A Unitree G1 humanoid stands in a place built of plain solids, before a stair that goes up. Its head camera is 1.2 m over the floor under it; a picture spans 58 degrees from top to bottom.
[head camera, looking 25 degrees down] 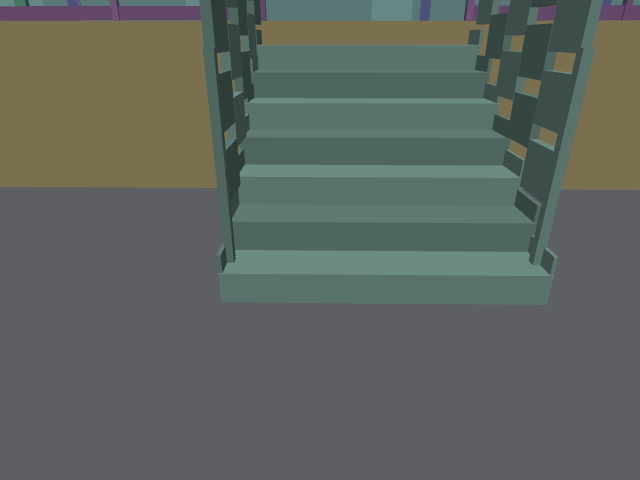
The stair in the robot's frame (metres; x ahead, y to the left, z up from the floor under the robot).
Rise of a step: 0.17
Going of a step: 0.26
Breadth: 1.62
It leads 1 degrees to the right of straight ahead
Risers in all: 8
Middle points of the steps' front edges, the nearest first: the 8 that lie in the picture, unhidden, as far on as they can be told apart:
1.82 -0.32 0.17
2.08 -0.32 0.33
2.34 -0.32 0.50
2.60 -0.33 0.66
2.86 -0.33 0.83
3.12 -0.33 0.99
3.38 -0.34 1.16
3.64 -0.34 1.32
